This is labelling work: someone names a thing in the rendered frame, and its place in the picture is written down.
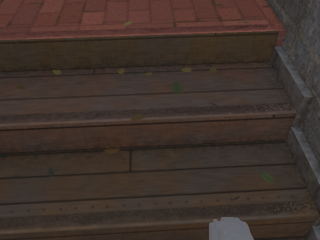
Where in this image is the robot right thigh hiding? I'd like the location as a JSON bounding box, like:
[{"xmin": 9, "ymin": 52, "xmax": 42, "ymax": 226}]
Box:
[{"xmin": 209, "ymin": 217, "xmax": 254, "ymax": 240}]

